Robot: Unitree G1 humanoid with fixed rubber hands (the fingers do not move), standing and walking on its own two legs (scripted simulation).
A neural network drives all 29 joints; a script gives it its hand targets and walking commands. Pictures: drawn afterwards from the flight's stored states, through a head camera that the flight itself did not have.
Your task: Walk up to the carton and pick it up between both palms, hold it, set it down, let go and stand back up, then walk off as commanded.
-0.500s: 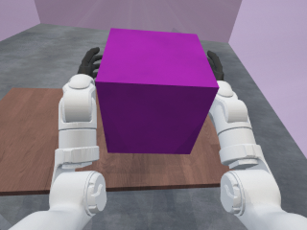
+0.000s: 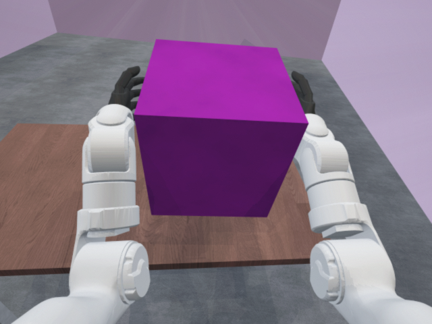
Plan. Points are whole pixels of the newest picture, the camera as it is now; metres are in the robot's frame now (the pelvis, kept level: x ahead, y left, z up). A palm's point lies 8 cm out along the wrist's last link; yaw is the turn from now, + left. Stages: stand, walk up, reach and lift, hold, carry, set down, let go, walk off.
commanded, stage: hold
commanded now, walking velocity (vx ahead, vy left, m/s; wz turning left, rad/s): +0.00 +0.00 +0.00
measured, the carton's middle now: (213, 131) +0.37 +0.01 +0.22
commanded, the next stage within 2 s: none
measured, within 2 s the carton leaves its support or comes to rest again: neither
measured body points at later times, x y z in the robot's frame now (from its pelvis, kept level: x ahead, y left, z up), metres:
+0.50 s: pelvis +0.00 +0.00 +0.00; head -0.07 +0.03 +0.44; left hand +0.37 +0.17 +0.25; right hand +0.38 -0.14 +0.26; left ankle +0.02 +0.12 -0.75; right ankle +0.05 -0.14 -0.75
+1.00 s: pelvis +0.00 +0.00 +0.00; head -0.07 +0.03 +0.44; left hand +0.37 +0.17 +0.26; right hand +0.38 -0.14 +0.26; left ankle +0.02 +0.12 -0.75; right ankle +0.05 -0.14 -0.75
